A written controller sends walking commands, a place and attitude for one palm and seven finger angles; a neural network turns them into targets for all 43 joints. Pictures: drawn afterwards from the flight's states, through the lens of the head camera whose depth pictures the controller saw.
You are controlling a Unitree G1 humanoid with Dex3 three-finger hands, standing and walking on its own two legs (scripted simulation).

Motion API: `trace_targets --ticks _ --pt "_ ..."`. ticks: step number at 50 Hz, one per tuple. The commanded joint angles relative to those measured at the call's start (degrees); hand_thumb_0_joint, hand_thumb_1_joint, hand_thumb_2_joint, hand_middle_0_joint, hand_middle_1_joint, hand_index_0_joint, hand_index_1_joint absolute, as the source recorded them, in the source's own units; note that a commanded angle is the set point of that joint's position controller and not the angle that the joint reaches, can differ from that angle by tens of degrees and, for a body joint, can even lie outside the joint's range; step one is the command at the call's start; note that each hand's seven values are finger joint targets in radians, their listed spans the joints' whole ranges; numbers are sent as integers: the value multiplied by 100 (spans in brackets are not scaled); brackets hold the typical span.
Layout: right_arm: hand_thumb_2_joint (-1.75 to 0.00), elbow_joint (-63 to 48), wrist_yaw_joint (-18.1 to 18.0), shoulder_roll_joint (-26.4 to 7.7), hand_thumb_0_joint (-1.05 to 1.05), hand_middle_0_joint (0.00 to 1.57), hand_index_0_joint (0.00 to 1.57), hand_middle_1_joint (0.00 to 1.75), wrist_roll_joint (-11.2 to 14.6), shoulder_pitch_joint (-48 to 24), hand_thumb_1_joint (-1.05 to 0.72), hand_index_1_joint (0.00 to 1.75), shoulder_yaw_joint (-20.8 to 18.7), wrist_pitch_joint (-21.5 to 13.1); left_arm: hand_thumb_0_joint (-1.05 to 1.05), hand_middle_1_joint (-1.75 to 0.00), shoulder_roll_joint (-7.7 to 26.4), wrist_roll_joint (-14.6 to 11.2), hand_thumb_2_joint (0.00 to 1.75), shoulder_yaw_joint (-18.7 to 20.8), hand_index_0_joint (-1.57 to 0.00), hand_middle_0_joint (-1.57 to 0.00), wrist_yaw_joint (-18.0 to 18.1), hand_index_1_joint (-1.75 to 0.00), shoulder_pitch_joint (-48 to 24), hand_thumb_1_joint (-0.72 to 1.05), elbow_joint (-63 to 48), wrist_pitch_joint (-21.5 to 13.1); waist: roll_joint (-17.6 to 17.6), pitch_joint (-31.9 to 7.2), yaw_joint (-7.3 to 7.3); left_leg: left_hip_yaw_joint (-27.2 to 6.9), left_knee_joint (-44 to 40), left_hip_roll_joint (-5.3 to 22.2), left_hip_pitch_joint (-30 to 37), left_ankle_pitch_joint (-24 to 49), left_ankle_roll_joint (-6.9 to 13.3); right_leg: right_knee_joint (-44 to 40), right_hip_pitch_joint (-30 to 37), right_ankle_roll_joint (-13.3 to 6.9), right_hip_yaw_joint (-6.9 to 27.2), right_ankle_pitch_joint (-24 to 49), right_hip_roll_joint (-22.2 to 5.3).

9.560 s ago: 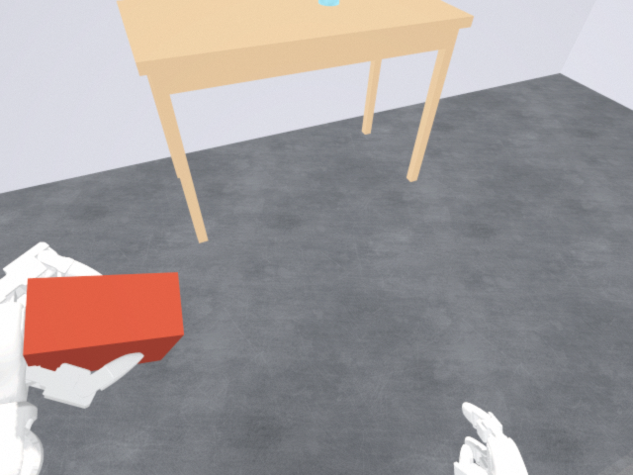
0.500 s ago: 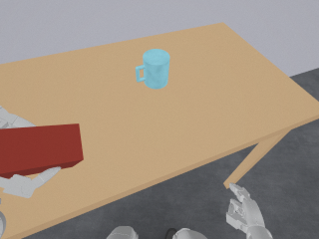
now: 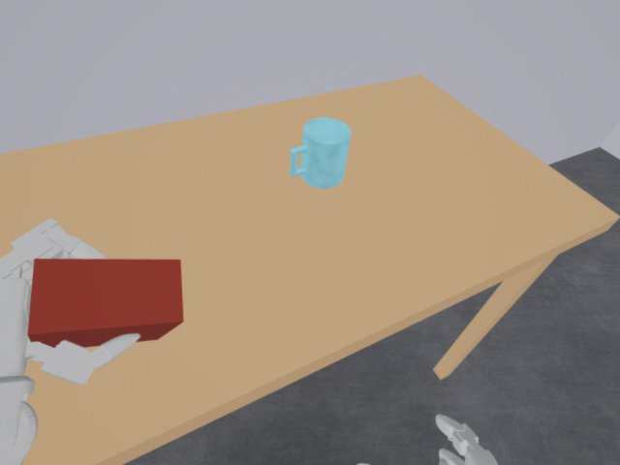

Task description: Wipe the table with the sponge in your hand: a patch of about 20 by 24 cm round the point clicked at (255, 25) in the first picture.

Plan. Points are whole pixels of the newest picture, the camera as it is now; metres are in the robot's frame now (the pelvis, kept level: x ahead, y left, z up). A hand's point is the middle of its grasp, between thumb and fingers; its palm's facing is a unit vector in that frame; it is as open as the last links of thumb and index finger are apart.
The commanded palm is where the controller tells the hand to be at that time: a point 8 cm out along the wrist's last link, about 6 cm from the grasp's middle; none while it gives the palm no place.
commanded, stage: come to a stop and stand still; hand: left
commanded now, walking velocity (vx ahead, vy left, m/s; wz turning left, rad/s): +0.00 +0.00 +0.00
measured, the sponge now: (127, 305) +0.24 +0.21 +0.14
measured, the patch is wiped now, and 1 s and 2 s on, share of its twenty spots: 0.00 0.00 0.00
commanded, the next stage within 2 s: look again from close up in 0.98 s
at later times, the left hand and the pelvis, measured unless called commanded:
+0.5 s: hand (86, 254) +0.27 +0.25 +0.17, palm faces +0.43 -0.84 -0.34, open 9.9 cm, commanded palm +0.20 +0.28 +0.19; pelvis +0.05 -0.01 +0.01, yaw +3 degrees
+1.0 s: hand (104, 273) +0.25 +0.22 +0.17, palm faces +0.43 -0.84 -0.34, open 9.9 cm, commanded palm +0.19 +0.26 +0.19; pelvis +0.05 -0.03 +0.01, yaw +3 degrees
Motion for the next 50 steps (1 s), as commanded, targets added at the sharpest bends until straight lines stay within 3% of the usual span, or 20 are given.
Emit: trace_targets --ticks 1,2,7,11,13,15,17,18,22,23,25,27,28,32,33,37,38,40,47,50 --pt "-90 -860 -86 -874 0 20 20 30 -22 -1013 -90 30 -443 -471 0 -160 1525 -69 130 1314 -120 -120 314 -160 -1441 10 -1864 -528 2114 -618 140 -1327 -2181 898 -1472 -2918 57 116 1461 -98 -163 -549 55" --pt "-90 -798 -61 -931 0 20 20 30 -42 -1050 -90 30 -468 -497 0 -160 1646 -64 130 1427 -120 -120 304 -160 -1497 10 -1904 -523 2143 -748 127 -1352 -2250 904 -1430 -3072 16 288 1458 -89 -237 -598 122" --pt "-90 -672 -25 -777 0 20 20 30 65 -964 -90 30 -472 -568 0 -160 994 -235 130 1030 -120 -120 182 -160 -619 10 -1442 -477 868 -885 57 -1265 -1576 717 -473 -2104 -64 -478 913 -150 -74 -538 -34" --pt "-90 -700 -79 -813 0 20 20 30 120 -866 -90 30 -505 -524 0 -160 663 -260 130 811 -120 -120 109 -160 -364 10 -1250 -311 478 -387 10 -1315 -1620 773 -484 -1898 -93 -780 605 -138 33 -703 -90" --pt "-90 -726 -135 -778 0 20 20 30 139 -881 -90 30 -482 -491 0 -160 502 -260 130 694 -120 -120 97 -160 -445 10 -1072 -236 662 -346 -5 -1351 -1771 829 -379 -1699 -105 -709 577 -87 -18 -541 -49" --pt "-90 -771 -182 -806 0 20 20 30 124 -931 -90 30 -474 -467 0 -160 617 -255 130 738 -120 -120 96 -160 -701 10 -1104 -197 501 -361 -13 -1278 -1699 793 -248 -1115 -156 -782 643 -111 84 -363 -98" --pt "-90 -853 -215 -813 0 20 20 30 124 -1129 -90 30 -453 -466 0 -160 899 -230 130 916 -120 -120 134 -160 -976 10 -1327 -141 630 -737 -1 -1087 -1551 707 253 -317 -184 -737 670 -150 232 3 -129" --pt "-90 -885 -248 -702 0 20 20 30 109 -1063 -90 30 -412 -438 0 -160 656 -240 130 724 -120 -120 126 -160 -879 10 -1341 -170 614 -694 -13 -1138 -1434 718 174 313 -189 -703 864 -156 84 531 -188" --pt "-90 -1024 -246 -781 0 20 20 30 124 -1288 -90 30 -433 -433 0 -160 1044 -286 130 999 -120 -120 171 -160 -984 10 -2002 -128 876 -1308 22 -908 -1057 585 696 1655 -293 -644 1227 -243 318 1415 -329" --pt "-90 -1051 -258 -674 0 20 20 30 116 -1208 -90 30 -397 -395 0 -160 810 -308 130 870 -120 -120 169 -160 -606 10 -1916 -148 867 -1231 19 -943 -938 630 625 2149 -270 -669 1358 -246 180 1750 -379" --pt "-90 -1102 -225 -732 0 20 20 30 133 -1192 -90 30 -409 -375 0 -160 873 -346 130 948 -120 -120 183 -160 -341 10 -2078 -131 1081 -1356 19 -904 -838 607 661 2502 -344 -680 1544 -288 234 2068 -442" --pt "-90 -1123 -225 -798 0 20 20 30 137 -1285 -90 30 -450 -329 0 -160 1008 -370 130 1160 -120 -120 213 -160 -113 10 -2169 -110 1075 -1529 21 -905 -857 582 742 2320 -354 -694 1555 -303 311 1932 -439" --pt "-90 -1119 -236 -679 0 20 20 30 151 -1169 -90 30 -432 -269 0 -160 773 -389 130 1037 -120 -120 200 -160 311 10 -1918 -104 928 -1361 -2 -931 -840 642 615 2386 -321 -748 1598 -291 202 2026 -472" --pt "-90 -1125 -286 -808 0 20 20 30 193 -1243 -90 30 -507 -126 0 -160 855 -478 130 1216 -120 -120 200 -160 491 10 -1646 11 525 -1353 -36 -890 -987 630 614 1556 -271 -933 1426 -251 384 1624 -469" --pt "-90 -1095 -319 -706 0 20 20 30 208 -1138 -90 30 -490 -74 0 -160 644 -489 130 1067 -120 -120 185 -160 681 10 -1398 29 396 -1146 -64 -920 -997 695 493 1564 -227 -980 1428 -232 295 1675 -490" --pt "-90 -1115 -384 -833 0 20 20 30 239 -1298 -90 30 -494 -49 0 -160 790 -495 130 1019 -120 -120 171 -160 224 10 -1387 106 345 -1023 -49 -858 -1129 621 511 474 -155 -1314 1068 -185 543 737 -500" --pt "-90 -1106 -422 -742 0 20 20 30 227 -1210 -90 30 -461 -47 0 -160 604 -481 130 849 -120 -120 161 -160 322 10 -1273 113 206 -829 -62 -919 -1130 650 401 468 -115 -1352 1062 -193 496 709 -508" --pt "-90 -1098 -440 -790 0 20 20 30 218 -1234 -90 30 -456 -89 0 -160 687 -453 130 794 -120 -120 169 -160 40 10 -1424 129 153 -863 -46 -871 -1068 605 451 347 -106 -1482 1014 -196 622 513 -551" --pt "-90 -1064 -487 -830 0 20 20 30 178 -1353 -90 30 -448 -197 0 -160 878 -350 130 789 -120 -120 267 -160 -494 10 -1907 170 702 -970 -14 -881 -1179 572 604 27 -95 -1644 904 -237 734 -36 -563" --pt "-90 -1065 -489 -763 0 20 20 30 170 -1248 -90 30 -417 -187 0 -160 723 -355 130 735 -120 -120 272 -160 -192 10 -1637 165 640 -832 -13 -938 -1273 622 426 79 -96 -1602 1004 -235 583 81 -521"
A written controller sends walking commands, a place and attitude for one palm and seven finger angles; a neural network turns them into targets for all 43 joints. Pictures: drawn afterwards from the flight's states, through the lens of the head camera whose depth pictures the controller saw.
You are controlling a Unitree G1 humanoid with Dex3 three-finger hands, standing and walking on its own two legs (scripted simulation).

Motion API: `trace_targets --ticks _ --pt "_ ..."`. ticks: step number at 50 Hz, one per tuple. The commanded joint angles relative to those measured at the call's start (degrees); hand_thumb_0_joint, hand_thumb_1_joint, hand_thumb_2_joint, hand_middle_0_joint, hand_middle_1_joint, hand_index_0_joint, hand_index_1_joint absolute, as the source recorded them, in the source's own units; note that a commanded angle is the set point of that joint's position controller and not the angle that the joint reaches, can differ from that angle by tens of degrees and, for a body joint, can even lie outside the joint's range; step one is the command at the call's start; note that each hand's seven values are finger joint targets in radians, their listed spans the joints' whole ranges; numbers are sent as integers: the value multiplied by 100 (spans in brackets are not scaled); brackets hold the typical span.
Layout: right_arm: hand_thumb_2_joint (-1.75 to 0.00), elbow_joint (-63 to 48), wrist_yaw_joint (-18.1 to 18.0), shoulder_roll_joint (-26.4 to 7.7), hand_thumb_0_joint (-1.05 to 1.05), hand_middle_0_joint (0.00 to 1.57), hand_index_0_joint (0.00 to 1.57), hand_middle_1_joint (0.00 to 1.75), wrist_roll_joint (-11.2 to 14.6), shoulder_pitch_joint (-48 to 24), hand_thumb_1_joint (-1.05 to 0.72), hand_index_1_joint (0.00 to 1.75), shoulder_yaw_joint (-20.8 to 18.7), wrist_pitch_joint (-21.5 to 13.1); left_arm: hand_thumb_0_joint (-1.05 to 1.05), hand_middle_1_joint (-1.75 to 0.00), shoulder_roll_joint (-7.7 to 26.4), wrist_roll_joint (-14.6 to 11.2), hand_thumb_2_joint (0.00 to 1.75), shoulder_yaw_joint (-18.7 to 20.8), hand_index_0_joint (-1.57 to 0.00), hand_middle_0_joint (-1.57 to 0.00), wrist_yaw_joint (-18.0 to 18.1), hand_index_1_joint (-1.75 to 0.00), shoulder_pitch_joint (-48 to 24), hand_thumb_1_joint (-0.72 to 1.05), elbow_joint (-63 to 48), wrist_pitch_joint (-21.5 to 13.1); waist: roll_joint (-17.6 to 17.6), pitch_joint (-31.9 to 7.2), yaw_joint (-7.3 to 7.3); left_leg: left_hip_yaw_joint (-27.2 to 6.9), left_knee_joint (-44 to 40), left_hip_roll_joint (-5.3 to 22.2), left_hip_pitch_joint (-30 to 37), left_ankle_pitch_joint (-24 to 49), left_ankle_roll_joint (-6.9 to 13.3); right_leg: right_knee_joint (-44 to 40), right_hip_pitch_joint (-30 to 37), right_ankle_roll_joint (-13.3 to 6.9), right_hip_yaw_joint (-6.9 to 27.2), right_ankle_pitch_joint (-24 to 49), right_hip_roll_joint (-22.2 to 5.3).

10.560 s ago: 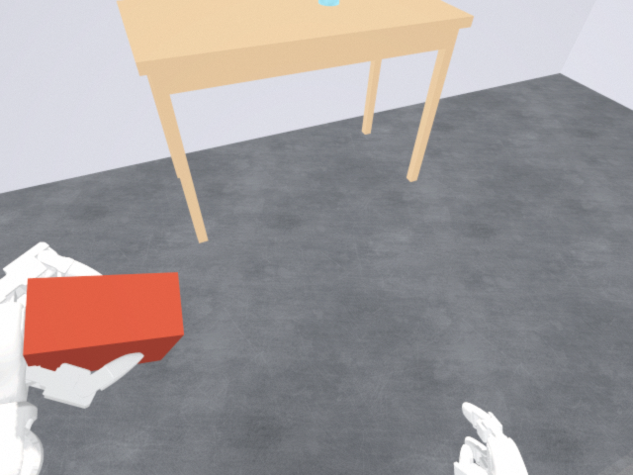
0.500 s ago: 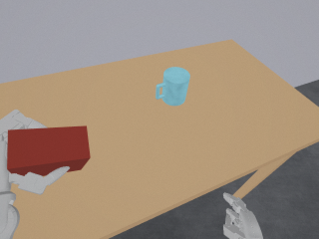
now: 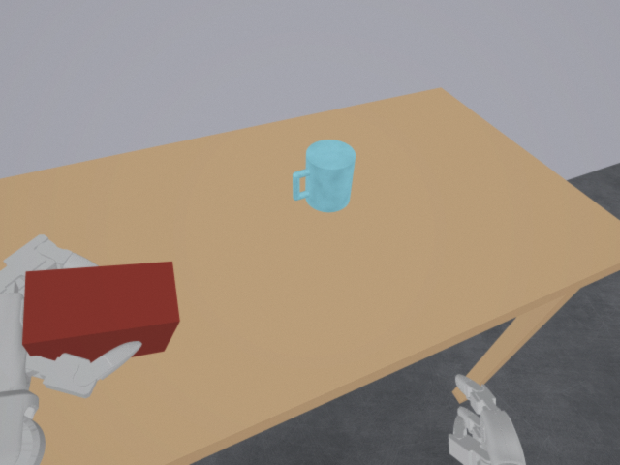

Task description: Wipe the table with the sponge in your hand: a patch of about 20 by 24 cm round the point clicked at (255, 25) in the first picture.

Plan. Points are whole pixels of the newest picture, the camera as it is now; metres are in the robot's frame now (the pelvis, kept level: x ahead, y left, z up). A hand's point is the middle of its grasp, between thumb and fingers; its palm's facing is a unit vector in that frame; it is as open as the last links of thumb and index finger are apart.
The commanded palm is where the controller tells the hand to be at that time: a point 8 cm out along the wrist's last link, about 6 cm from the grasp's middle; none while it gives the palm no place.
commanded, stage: look again from close up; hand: left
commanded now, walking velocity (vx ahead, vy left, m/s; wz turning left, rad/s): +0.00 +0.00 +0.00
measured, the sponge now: (127, 315) +0.23 +0.21 +0.14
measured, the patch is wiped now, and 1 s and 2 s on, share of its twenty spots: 0.00 0.00 0.00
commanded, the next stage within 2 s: shuffle to correct the standing spot in 0.34 s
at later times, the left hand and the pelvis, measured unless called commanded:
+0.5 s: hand (58, 314) +0.21 +0.25 +0.16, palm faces +0.39 -0.85 -0.36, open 9.9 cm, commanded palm +0.16 +0.30 +0.18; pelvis +0.00 +0.02 +0.00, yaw +0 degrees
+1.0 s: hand (78, 356) +0.17 +0.22 +0.17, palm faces +0.36 -0.85 -0.39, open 9.9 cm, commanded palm +0.12 +0.27 +0.18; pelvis -0.04 -0.01 -0.01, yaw +0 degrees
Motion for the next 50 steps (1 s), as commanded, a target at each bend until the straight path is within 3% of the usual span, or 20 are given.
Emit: trace_targets --ticks 1,2,3,6,7,9,12,15,17,22,26,31,36,40,42,43,44,47,48,50 --pt "-90 -977 -68 -565 0 20 20 30 22 -601 -90 30 -236 -313 0 -160 1101 -60 130 778 -120 -120 154 -160 -426 10 -1175 -424 217 -646 -63 -553 -627 489 -161 -110 138 -666 235 -40 861 -520 -737" --pt "-90 -986 -58 -611 0 20 20 30 25 -668 -90 30 -244 -294 0 -160 1153 -56 130 821 -120 -120 148 -160 -490 10 -1191 -400 271 -622 -72 -587 -692 492 -130 -293 128 -703 88 -42 882 -745 -709" --pt "-90 -977 -70 -537 0 20 20 30 27 -579 -90 30 -218 -272 0 -160 1017 -57 130 755 -120 -120 133 -160 -296 10 -1000 -411 174 -566 -84 -616 -729 541 -211 -257 154 -666 160 -34 781 -674 -679" --pt "-90 -1002 -54 -574 0 20 20 30 32 -536 -90 30 -234 -250 0 -160 1036 -66 130 768 -120 -120 105 -160 -228 10 -932 -425 48 -627 -80 -609 -745 557 -295 -166 149 -619 311 -10 731 -479 -672" --pt "-90 -1016 -43 -605 0 20 20 30 47 -621 -90 30 -236 -248 0 -160 1069 -70 130 785 -120 -120 96 -160 -266 10 -918 -407 208 -630 -75 -611 -799 546 -221 -260 146 -633 177 -6 762 -618 -661" --pt "-90 -1020 -47 -579 0 20 20 30 41 -542 -90 30 -218 -239 0 -160 971 -57 130 676 -120 -120 74 -160 -256 10 -947 -435 164 -599 -79 -660 -849 587 -317 -193 159 -548 294 5 656 -439 -632" --pt "-90 -1022 -47 -610 0 20 20 30 42 -627 -90 30 -227 -268 0 -160 1119 -31 130 720 -120 -120 81 -160 -521 10 -1191 -449 290 -651 -71 -674 -907 588 -245 -235 154 -507 274 9 678 -400 -624" --pt "-90 -992 -65 -573 0 20 20 30 28 -542 -90 30 -226 -287 0 -160 1059 -26 130 676 -120 -120 96 -160 -504 10 -1121 -458 159 -633 -66 -642 -856 583 -279 -80 154 -504 389 11 666 -198 -657" --pt "-90 -982 -66 -615 0 20 20 30 21 -630 -90 30 -230 -303 0 -160 1178 -15 130 741 -120 -120 107 -160 -711 10 -1311 -460 335 -644 -64 -670 -898 565 -190 -121 136 -510 298 -5 718 -252 -658" --pt "-90 -956 -63 -605 0 20 20 30 24 -599 -90 30 -240 -297 0 -160 1109 -3 130 712 -120 -120 114 -160 -611 10 -1257 -479 461 -640 -51 -725 -998 590 -211 -125 100 -425 359 -11 639 -190 -628" --pt "-90 -1001 -75 -549 0 20 20 30 29 -548 -90 30 -225 -286 0 -160 1030 -46 130 689 -120 -120 139 -160 -468 10 -1210 -491 292 -600 -55 -760 -999 725 -244 384 44 -305 503 37 572 332 -637" --pt "-90 -1056 -48 -532 0 20 20 30 19 -574 -90 30 -245 -221 0 -160 1012 -103 130 721 -120 -120 120 -160 -336 10 -1280 -504 366 -777 -39 -760 -867 884 -212 1198 -11 -40 536 87 529 849 -652" --pt "-90 -1088 -19 -493 0 20 20 30 -8 -623 -90 30 -251 -147 0 -160 1079 -135 130 807 -120 -120 116 -160 -190 10 -1509 -538 404 -905 -11 -796 -704 1009 -363 1360 20 107 480 100 585 942 -676" --pt "-90 -1095 -2 -463 0 20 20 30 -30 -667 -90 30 -246 -75 0 -160 1116 -166 130 875 -120 -120 125 -160 -116 10 -1629 -558 390 -922 -12 -789 -602 1030 -602 923 37 129 344 67 724 805 -709" --pt "-90 -1086 -4 -483 0 20 20 30 -41 -730 -90 30 -262 -54 0 -160 1268 -182 130 1011 -120 -120 146 -160 -117 10 -1766 -564 322 -1042 -22 -763 -475 962 -645 535 35 53 249 25 906 684 -756" --pt "-90 -1070 -10 -414 0 20 20 30 -27 -642 -90 30 -255 -38 0 -160 1090 -205 130 908 -120 -120 140 -160 0 10 -1671 -572 231 -1027 -38 -719 -371 931 -679 404 34 -4 195 -14 932 654 -828" --pt "-90 -1077 -4 -428 0 20 20 30 -32 -640 -90 30 -257 -34 0 -160 1145 -200 130 908 -120 -120 145 -160 -56 10 -1759 -582 155 -1030 -39 -660 -214 842 -691 175 15 -114 55 -64 1071 512 -923" --pt "-90 -964 -13 -432 0 20 20 30 -20 -561 -90 30 -281 -9 0 -160 1283 -224 130 1015 -120 -120 210 -160 -35 10 -1794 -562 -259 -1090 -103 -434 719 471 -357 -606 -70 -734 -820 -375 1615 -587 -1429" --pt "-90 -940 -8 -383 0 20 20 30 3 -485 -90 30 -268 13 0 -160 1145 -244 130 870 -120 -120 211 -160 35 10 -1823 -534 -413 -1164 -130 -386 1143 386 -161 -669 -73 -886 -1095 -480 1629 -930 -1637" --pt "-90 -904 -10 -355 0 20 20 30 7 -548 -90 30 -268 67 0 -160 1243 -249 130 925 -120 -120 257 -160 65 10 -1922 -440 -678 -1211 -153 -386 1536 319 -59 -633 -66 -1060 -1344 -557 1594 -1338 -1850"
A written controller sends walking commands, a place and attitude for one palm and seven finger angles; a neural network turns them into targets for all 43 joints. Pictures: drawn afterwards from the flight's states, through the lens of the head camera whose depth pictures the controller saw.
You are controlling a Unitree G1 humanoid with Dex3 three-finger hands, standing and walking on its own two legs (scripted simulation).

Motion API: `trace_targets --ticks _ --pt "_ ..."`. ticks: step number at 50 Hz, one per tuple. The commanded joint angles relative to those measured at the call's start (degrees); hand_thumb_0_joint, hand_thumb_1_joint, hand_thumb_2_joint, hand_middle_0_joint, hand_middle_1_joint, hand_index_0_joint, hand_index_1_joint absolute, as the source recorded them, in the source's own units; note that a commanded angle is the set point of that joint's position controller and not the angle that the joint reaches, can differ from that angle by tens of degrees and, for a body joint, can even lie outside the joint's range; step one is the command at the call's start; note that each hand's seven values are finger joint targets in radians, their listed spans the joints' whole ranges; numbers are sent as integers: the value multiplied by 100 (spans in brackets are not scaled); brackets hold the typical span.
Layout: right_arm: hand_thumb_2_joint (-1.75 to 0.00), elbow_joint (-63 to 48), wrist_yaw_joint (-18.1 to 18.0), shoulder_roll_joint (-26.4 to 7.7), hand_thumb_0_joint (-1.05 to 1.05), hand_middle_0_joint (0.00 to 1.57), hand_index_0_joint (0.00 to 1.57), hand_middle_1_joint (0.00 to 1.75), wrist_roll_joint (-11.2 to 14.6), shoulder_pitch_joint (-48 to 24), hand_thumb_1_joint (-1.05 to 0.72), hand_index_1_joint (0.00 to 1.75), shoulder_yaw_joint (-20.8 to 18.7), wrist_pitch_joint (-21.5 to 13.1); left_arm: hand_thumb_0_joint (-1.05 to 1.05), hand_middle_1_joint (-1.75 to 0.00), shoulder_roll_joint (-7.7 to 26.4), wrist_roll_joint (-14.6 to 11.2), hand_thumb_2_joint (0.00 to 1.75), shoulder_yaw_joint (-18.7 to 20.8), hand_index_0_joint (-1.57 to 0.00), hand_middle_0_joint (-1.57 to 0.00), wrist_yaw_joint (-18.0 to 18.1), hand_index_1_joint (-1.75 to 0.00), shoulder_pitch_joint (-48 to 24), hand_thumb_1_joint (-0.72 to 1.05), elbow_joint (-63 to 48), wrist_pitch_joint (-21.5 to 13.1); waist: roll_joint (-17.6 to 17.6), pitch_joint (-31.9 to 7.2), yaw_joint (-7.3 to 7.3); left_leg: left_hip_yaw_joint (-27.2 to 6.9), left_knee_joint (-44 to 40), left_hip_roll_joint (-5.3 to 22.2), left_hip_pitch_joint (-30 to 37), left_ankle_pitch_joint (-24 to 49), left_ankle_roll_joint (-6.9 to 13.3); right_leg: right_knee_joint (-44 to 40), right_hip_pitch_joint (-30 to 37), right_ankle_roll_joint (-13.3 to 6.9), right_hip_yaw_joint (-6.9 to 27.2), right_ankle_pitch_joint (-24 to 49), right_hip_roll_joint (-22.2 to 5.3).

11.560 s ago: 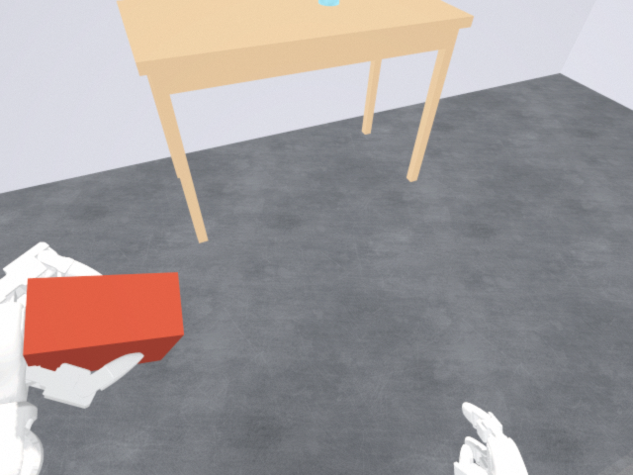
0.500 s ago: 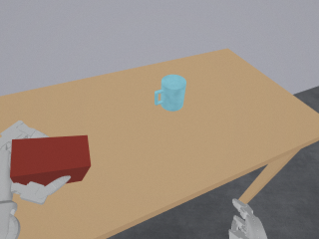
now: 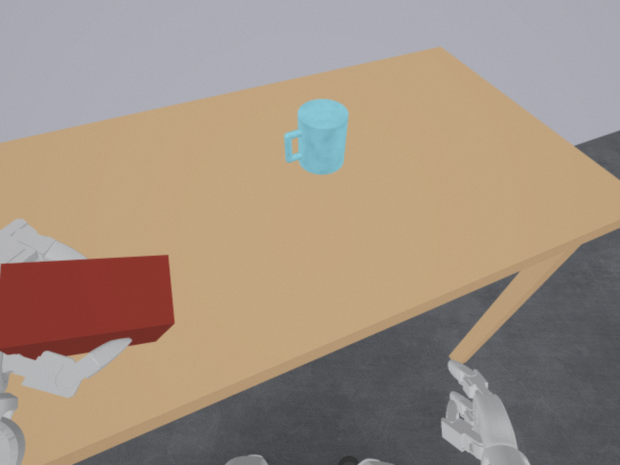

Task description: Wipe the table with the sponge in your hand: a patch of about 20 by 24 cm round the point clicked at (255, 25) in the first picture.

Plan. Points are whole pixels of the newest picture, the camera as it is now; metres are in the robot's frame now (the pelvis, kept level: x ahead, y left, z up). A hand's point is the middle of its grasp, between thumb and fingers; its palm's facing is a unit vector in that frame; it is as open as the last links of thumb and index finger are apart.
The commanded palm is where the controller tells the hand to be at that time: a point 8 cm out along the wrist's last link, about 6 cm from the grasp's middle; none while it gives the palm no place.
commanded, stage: shuffle to correct the standing spot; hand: left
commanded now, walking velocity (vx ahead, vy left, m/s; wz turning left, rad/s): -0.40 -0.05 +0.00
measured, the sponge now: (116, 307) +0.23 +0.20 +0.16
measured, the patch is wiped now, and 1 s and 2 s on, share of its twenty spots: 0.00 0.00 0.00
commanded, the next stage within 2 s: come to a stop and stand still in 0.14 s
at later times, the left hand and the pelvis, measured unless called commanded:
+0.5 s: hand (40, 392) +0.15 +0.23 +0.16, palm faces +0.33 -0.87 -0.38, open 9.9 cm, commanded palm +0.09 +0.29 +0.19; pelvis -0.06 +0.01 -0.01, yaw +0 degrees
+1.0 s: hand out of the picture +0.21 +0.28 +0.19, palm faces +0.47 -0.78 -0.42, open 9.9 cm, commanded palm +0.11 +0.28 +0.19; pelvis -0.05 +0.00 +0.00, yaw -1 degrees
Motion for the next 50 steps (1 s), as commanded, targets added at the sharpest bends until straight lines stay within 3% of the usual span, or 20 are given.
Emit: trace_targets --ticks 1,6,9,12,14,15,17,19,23,25,28,31,40,41,42,43,44,46,47,50 --pt "-90 -770 -69 -456 0 20 20 30 65 -334 -90 30 -238 -166 0 -160 996 -90 130 715 -120 -120 215 -160 -132 10 -1312 -213 -699 -1339 -126 -357 705 233 976 -377 58 -1375 -490 -376 1555 -1536 -1892" --pt "-90 -839 -184 -558 0 20 20 30 57 -459 -90 30 -282 -68 0 -160 1033 -59 130 883 -120 -120 301 -160 123 10 -1274 -220 544 -1030 -134 -1113 -1151 940 -381 -1180 396 -262 231 196 917 -1606 -827" --pt "-90 -912 -195 -600 0 20 20 30 18 -549 -90 30 -253 -118 0 -160 990 11 130 903 -120 -120 312 -160 -201 10 -1441 -285 1379 -840 -113 -1489 -2056 1672 -1673 -1456 667 1629 1064 345 398 -1421 -281" --pt "-90 -842 -127 -595 0 20 20 30 -4 -411 -90 30 -321 -256 0 -160 1024 -14 130 912 -120 -120 180 -160 -383 10 -1510 -311 848 -958 -98 -1048 -1278 1489 -813 126 549 1257 647 328 494 -1105 -380" --pt "-90 -885 -58 -660 0 20 20 30 51 -214 -90 30 -348 -374 0 -160 930 40 130 772 -120 -120 93 -160 -308 10 -1305 -343 479 -874 -77 -736 -596 1049 -554 -564 345 158 699 237 594 -554 -617" --pt "-90 -851 -34 -645 0 20 20 30 61 -143 -90 30 -349 -420 0 -160 1032 43 130 853 -120 -120 83 -160 -314 10 -1148 -350 42 -842 -116 -518 -153 704 -476 -1026 223 -310 540 83 1093 -522 -934" --pt "-90 -680 -23 -652 0 20 20 30 89 5 -90 30 -347 -440 0 -160 933 -6 130 717 -120 -120 77 -160 -403 10 -861 -260 -661 -993 -111 -170 1083 153 289 -1150 -26 -1187 -442 -355 1997 -2246 -1642" --pt "-90 -718 -83 -599 0 20 20 30 151 -129 -90 30 -320 -381 0 -160 983 -59 130 621 -120 -120 121 -160 -314 10 -1097 -84 -827 -1097 -169 -156 1946 32 980 -743 -23 -1645 -1057 -572 2235 -3322 -1960" --pt "-90 -705 -210 -596 0 20 20 30 81 -316 -90 30 -138 -394 0 -160 984 -16 130 777 -120 -120 212 -160 57 10 -932 -54 -341 -797 -190 -366 -528 165 927 -924 217 -778 -417 -71 1153 -2675 -1179" --pt "-90 -820 -263 -753 0 20 20 30 58 -245 -90 30 -248 -470 0 -160 949 47 130 812 -120 -120 224 -160 40 10 -1033 -165 550 -621 -111 -1195 -1827 729 318 -1128 514 76 380 251 708 -1725 -476" --pt "-90 -769 -231 -620 0 20 20 30 83 -288 -90 30 -269 -489 0 -160 1059 129 130 911 -120 -120 190 -160 -242 10 -1076 -199 1257 -816 -75 -1356 -2194 964 -443 -1502 554 698 1262 375 344 -1110 -391" --pt "-90 -754 -172 -682 0 20 20 30 105 -159 -90 30 -348 -580 0 -160 962 122 130 773 -120 -120 64 -160 -530 10 -880 -227 490 -595 -98 -913 -1746 681 -474 -1504 484 118 1475 351 332 -1042 -390" --pt "-90 -607 -133 -678 0 20 20 30 70 -68 -90 30 -312 -730 0 -160 784 180 130 461 -120 -120 -14 -160 -754 10 -363 -233 -15 -368 -105 -509 -1094 252 259 -899 343 -1021 770 123 1060 -1678 -676" --pt "-90 -159 -148 -699 0 20 20 30 -255 819 -90 30 -300 -985 0 -160 5231 982 130 3604 -120 -120 18 -160 -6260 10 -901 -734 -1037 143 258 76 -290 85 -329 269 211 -667 599 164 944 -949 -492" --pt "-90 -61 -61 -529 0 20 20 30 144 229 -90 30 -209 -790 0 -160 3257 516 130 2222 -120 -120 -104 -160 -5218 10 738 -577 -222 -415 -54 -82 -546 258 469 -12 232 -574 350 -36 786 -1322 -1011" --pt "-90 -139 6 -412 0 20 20 30 86 240 -90 30 -255 -778 0 -160 2152 318 130 1550 -120 -120 -163 -160 -3582 10 1206 -550 -215 -529 36 -83 -1011 211 676 -147 197 -482 590 24 776 -1165 -614" --pt "-90 -363 -7 -681 0 20 20 30 -4 227 -90 30 -391 -897 0 -160 1818 290 130 1246 -120 -120 -282 -160 -3204 10 1389 -606 392 -656 132 180 -1160 30 554 -439 137 -429 901 -1 967 -1093 -445" --pt "-90 -472 169 -649 0 20 20 30 106 221 -90 30 -399 -912 0 -160 1054 142 130 573 -120 -120 -367 -160 -1672 10 1178 -665 742 -853 266 211 -1181 -102 378 -658 180 -581 1435 152 962 -1235 -576" --pt "-90 -562 306 -611 0 20 20 30 161 6 -90 30 -381 -927 0 -160 519 42 130 217 -120 -120 -408 -160 -1120 10 883 -657 754 -963 275 234 -1327 -52 372 -717 217 -460 1679 240 795 -1070 -472" --pt "-90 -684 404 -620 0 20 20 30 165 44 -90 30 -380 -901 0 -160 817 136 130 317 -120 -120 -358 -160 -510 10 -183 -631 -101 -987 316 222 -1228 -42 97 -373 213 -528 2096 346 696 -945 -422"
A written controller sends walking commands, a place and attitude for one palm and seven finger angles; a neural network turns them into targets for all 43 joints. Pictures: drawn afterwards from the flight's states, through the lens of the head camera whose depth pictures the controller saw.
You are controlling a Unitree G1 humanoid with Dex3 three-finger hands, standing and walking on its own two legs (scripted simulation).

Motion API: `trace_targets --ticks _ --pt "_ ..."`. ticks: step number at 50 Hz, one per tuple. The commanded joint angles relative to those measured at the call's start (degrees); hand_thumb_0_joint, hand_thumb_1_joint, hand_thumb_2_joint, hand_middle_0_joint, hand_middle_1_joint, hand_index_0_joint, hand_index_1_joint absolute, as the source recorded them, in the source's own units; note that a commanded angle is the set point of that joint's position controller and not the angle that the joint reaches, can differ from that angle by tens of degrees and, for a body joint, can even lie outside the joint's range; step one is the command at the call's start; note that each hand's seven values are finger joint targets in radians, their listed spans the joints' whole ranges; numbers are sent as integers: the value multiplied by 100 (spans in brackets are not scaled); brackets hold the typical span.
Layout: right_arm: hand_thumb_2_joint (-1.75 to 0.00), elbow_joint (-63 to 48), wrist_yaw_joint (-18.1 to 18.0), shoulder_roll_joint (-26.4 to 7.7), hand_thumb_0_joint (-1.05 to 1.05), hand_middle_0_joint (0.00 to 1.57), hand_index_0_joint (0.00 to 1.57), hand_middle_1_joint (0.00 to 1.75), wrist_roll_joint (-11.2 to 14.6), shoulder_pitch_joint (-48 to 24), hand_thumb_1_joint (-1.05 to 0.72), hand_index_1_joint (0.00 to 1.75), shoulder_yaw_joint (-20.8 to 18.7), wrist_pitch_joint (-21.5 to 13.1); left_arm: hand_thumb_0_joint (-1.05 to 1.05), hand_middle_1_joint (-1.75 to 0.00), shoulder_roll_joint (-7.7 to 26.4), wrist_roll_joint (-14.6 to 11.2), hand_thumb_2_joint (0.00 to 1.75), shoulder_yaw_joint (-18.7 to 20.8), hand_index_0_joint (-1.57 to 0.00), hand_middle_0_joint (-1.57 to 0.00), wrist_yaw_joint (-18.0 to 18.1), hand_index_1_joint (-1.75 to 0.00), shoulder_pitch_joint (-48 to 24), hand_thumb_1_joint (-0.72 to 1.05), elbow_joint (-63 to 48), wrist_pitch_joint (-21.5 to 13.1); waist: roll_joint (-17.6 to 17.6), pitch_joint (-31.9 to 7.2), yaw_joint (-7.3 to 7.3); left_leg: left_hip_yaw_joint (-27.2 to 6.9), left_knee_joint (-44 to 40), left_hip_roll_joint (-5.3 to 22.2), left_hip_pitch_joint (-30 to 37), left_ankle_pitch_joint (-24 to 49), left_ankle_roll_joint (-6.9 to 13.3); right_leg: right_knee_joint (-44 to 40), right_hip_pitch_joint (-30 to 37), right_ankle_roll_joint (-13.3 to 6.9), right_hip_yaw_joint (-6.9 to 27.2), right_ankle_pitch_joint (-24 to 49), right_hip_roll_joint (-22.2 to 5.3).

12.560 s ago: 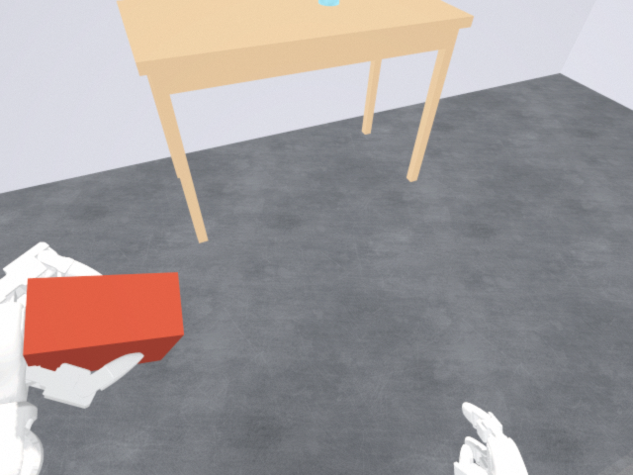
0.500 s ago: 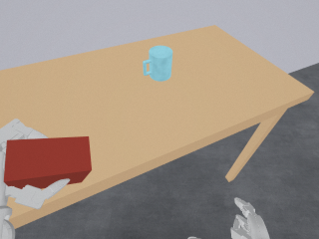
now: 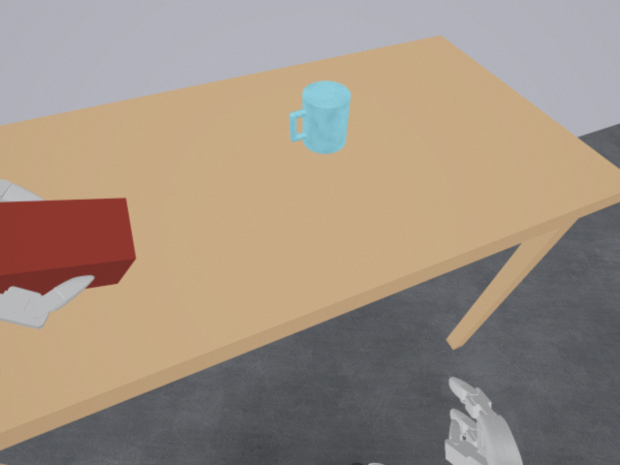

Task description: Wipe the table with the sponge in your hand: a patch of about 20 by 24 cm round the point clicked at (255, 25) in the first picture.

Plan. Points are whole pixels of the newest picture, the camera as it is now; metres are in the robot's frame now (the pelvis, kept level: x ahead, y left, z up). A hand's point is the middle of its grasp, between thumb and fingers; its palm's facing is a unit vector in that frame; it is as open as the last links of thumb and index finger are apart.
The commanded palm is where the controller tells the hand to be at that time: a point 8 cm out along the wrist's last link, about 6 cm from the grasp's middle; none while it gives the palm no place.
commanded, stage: come to a stop and stand still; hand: left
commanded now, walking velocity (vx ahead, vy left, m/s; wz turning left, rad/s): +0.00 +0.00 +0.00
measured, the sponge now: (78, 249) +0.28 +0.26 +0.17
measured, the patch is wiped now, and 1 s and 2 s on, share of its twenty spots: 0.00 0.00 0.00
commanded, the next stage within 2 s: look again from close up in 1.38 s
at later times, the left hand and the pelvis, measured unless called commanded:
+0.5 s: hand (25, 274) +0.25 +0.30 +0.16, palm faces +0.37 -0.85 -0.37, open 9.9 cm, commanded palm +0.19 +0.33 +0.18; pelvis +0.03 +0.05 +0.00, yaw +0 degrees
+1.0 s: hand (17, 298) +0.22 +0.29 +0.16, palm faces +0.38 -0.85 -0.36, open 9.9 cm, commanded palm +0.16 +0.33 +0.18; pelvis +0.00 +0.04 +0.00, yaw +0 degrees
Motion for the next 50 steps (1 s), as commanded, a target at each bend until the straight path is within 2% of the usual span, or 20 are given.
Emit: trace_targets --ticks 1,2,4,6,7,8,10,12,15,18,20,22,23,29,34,37,38,42,43,50 --pt "-90 -952 50 -578 0 20 20 30 60 -329 -90 30 -317 -284 0 -160 532 -1 130 -111 -120 -120 -57 -160 1388 10 -2033 -357 -672 -1174 171 172 -641 -103 -812 28 185 -794 1731 47 413 -703 -295" --pt "-90 -929 31 -599 0 20 20 30 61 -435 -90 30 -300 -261 0 -160 952 -7 130 373 -120 -120 43 -160 1508 10 -2074 -333 -957 -1349 162 208 -599 -131 -592 221 149 -806 1712 -10 367 -520 -275" --pt "-90 -1014 -93 -560 0 20 20 30 -5 -446 -90 30 -317 -217 0 -160 1090 -10 130 658 -120 -120 109 -160 1308 10 -2305 -357 -1402 -1431 69 109 -410 -178 -435 736 100 -689 1652 -148 400 299 -452" --pt "-90 -1005 -177 -564 0 20 20 30 -32 -459 -90 30 -304 -173 0 -160 1051 -51 130 714 -120 -120 148 -160 1062 10 -2518 -423 -625 -1474 -28 25 -626 -102 -185 1325 57 -347 1687 -158 308 1346 -407" --pt "-90 -958 -198 -638 0 20 20 30 -48 -581 -90 30 -296 -142 0 -160 1330 -33 130 888 -120 -120 218 -160 875 10 -2670 -420 46 -1535 -49 26 -729 -17 18 1686 65 -128 1605 -109 290 1610 -282" --pt "-90 -992 -213 -579 0 20 20 30 -27 -535 -90 30 -292 -115 0 -160 917 -54 130 539 -120 -120 198 -160 855 10 -2629 -447 542 -1451 -70 -27 -701 75 -24 2255 82 -24 1681 -102 153 1859 -309" --pt "-90 -977 -192 -622 0 20 20 30 -27 -533 -90 30 -305 -134 0 -160 1016 -19 130 525 -120 -120 192 -160 698 10 -2691 -467 1051 -1621 -39 42 -455 121 199 3070 50 67 1788 -127 125 2538 -324" --pt "-90 -992 -125 -625 0 20 20 30 -19 -654 -90 30 -278 -201 0 -160 887 14 130 357 -120 -120 169 -160 676 10 -2840 -486 1043 -1754 -27 70 -341 115 453 3349 49 85 1763 -130 73 2714 -274" --pt "-90 -945 -70 -651 0 20 20 30 -40 -489 -90 30 -343 -194 0 -160 525 44 130 58 -120 -120 153 -160 1005 10 -2764 -473 485 -1699 -24 42 -254 184 428 3578 31 27 1858 -103 -130 2874 -268" --pt "-90 -945 -31 -642 0 20 20 30 -19 -462 -90 30 -351 -84 0 -160 227 44 130 -129 -120 -120 119 -160 1386 10 -2382 -386 156 -1408 -45 -24 -494 234 220 3359 2 -21 1745 -41 -224 2419 -217" --pt "-90 -969 -45 -670 0 20 20 30 -28 -490 -90 30 -380 14 0 -160 378 65 130 28 -120 -120 128 -160 1295 10 -2342 -352 176 -1302 -53 -58 -610 284 111 3293 -39 -5 1706 -40 -212 2193 -191" --pt "-90 -1030 -73 -648 0 20 20 30 -7 -654 -90 30 -347 81 0 -160 547 56 130 217 -120 -120 142 -160 1164 10 -2280 -308 345 -1210 -45 -32 -838 318 106 2928 -16 25 1550 3 -168 1683 -131" --pt "-90 -1069 -99 -585 0 20 20 30 -27 -556 -90 30 -323 134 0 -160 309 43 130 -16 -120 -120 110 -160 1063 10 -2268 -337 365 -1050 -66 -140 -829 353 -37 2946 -8 -36 1536 -10 -250 1537 -174" --pt "-90 -1170 -158 -566 0 20 20 30 -49 -608 -90 30 -267 112 0 -160 436 75 130 -155 -120 -120 146 -160 273 10 -2651 -342 885 -964 -46 -173 -1027 358 -204 2381 -46 -108 1682 -35 -183 1290 -156" --pt "-90 -1143 -153 -572 0 20 20 30 -51 -586 -90 30 -256 43 0 -160 321 101 130 -315 -120 -120 193 -160 164 10 -2587 -344 827 -884 -22 -242 -1220 350 -395 1672 -61 -175 1769 -32 -142 1010 -143" --pt "-90 -1129 -139 -586 0 20 20 30 -29 -653 -90 30 -256 41 0 -160 405 110 130 -131 -120 -120 218 -160 326 10 -2331 -316 529 -907 -9 -197 -1291 325 -451 1235 -45 -241 1806 -2 -79 908 -126" --pt "-90 -1120 -144 -531 0 20 20 30 -52 -567 -90 30 -225 90 0 -160 154 87 130 -334 -120 -120 192 -160 489 10 -2154 -337 361 -834 -16 -264 -1265 315 -564 1187 -9 -332 1826 -15 -122 874 -158" --pt "-90 -1132 -152 -603 0 20 20 30 -12 -628 -90 30 -263 93 0 -160 382 98 130 -88 -120 -120 191 -160 577 10 -2144 -365 511 -754 -30 -252 -1451 287 -721 806 -34 -317 1858 -3 -74 729 -121" --pt "-90 -1126 -157 -567 0 20 20 30 -36 -555 -90 30 -239 123 0 -160 181 83 130 -275 -120 -120 163 -160 651 10 -2077 -398 515 -700 -37 -297 -1462 286 -833 759 -7 -342 1859 -4 -131 641 -133" --pt "-90 -1127 -194 -614 0 20 20 30 -38 -515 -90 30 -304 24 0 -160 363 86 130 -130 -120 -120 184 -160 756 10 -2362 -490 261 -822 -40 -260 -1292 202 -769 397 123 -537 1912 -21 74 618 -223"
